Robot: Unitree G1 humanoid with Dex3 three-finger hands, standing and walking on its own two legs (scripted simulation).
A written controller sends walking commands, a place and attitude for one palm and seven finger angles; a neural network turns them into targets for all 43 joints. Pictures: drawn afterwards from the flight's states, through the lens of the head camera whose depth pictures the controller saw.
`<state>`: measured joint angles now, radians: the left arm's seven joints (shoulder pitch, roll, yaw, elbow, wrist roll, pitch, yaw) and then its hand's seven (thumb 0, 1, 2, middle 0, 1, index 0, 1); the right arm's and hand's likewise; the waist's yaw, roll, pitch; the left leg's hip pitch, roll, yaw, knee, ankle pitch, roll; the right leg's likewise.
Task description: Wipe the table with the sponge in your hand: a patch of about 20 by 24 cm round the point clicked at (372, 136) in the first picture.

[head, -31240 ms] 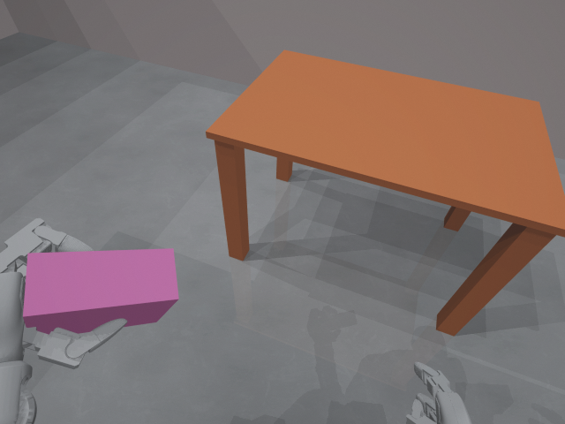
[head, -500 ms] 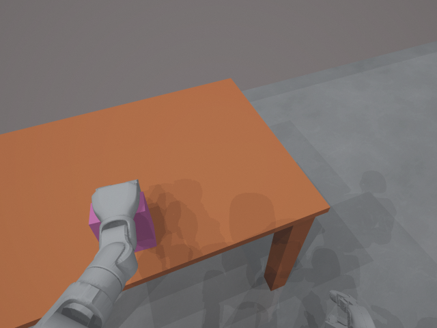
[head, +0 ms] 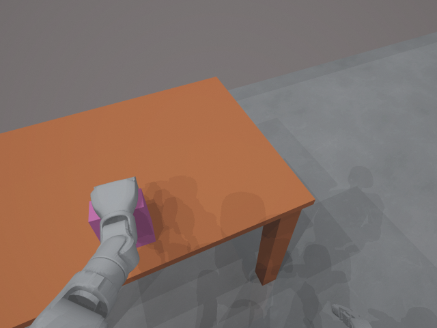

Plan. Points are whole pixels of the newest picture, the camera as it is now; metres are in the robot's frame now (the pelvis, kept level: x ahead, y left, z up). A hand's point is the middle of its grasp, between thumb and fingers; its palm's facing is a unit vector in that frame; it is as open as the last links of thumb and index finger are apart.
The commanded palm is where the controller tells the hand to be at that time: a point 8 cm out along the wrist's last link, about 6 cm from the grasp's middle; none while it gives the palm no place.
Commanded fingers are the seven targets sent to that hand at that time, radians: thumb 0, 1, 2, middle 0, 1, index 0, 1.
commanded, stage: slide across to the third lane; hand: left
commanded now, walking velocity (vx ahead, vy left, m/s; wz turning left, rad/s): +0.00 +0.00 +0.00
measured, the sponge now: (127, 228) +0.33 +0.25 -0.06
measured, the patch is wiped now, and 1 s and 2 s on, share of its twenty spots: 0.85 0.85 1.00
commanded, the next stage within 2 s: wipe forward along the third lane in 0.56 s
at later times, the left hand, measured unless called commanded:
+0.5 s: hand (123, 213) +0.33 +0.25 -0.01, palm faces -0.09 -0.01 -1.00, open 10.1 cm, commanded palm +0.31 +0.21 +0.03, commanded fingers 0.00 0.10 1.30 -1.20 -1.60 -1.20 -1.60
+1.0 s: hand (125, 209) +0.35 +0.25 -0.02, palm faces -0.14 -0.01 -0.99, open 10.2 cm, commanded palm +0.35 +0.22 +0.01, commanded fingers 0.00 0.10 1.30 -1.20 -1.60 -1.20 -1.60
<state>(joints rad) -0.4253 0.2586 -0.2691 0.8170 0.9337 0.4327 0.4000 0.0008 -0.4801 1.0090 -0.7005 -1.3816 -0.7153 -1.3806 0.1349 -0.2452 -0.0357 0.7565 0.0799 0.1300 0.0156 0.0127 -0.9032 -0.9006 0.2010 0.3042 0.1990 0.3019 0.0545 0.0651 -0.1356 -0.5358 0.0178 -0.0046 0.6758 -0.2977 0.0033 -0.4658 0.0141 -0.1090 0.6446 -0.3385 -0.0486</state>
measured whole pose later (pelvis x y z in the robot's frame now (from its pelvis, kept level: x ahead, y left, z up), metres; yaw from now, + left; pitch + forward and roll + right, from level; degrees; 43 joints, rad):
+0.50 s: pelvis +0.01 +0.00 +0.00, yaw +0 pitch +9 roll -1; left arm -0.37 0.25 -0.25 0.76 0.95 0.43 0.40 0.00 -0.48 1.01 -0.70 -1.39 -0.71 -1.39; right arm 0.12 -0.24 -0.04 0.74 0.08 0.13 0.02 0.01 -0.90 -0.90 0.20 0.30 0.20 0.30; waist 0.06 0.06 -0.14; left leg -0.52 0.02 0.00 0.67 -0.30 0.00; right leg -0.45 0.02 -0.10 0.63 -0.34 -0.05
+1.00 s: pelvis -0.01 +0.00 -0.01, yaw +0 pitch +11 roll -1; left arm -0.53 0.25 -0.21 0.93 0.98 0.39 0.36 0.00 -0.56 1.07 -0.75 -1.34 -0.77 -1.32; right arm 0.13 -0.24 -0.03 0.75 0.07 0.13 0.00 0.01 -0.90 -0.90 0.20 0.30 0.20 0.30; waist 0.05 0.05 -0.15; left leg -0.61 0.02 -0.01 0.72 -0.30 0.01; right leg -0.54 0.01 -0.11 0.69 -0.35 -0.05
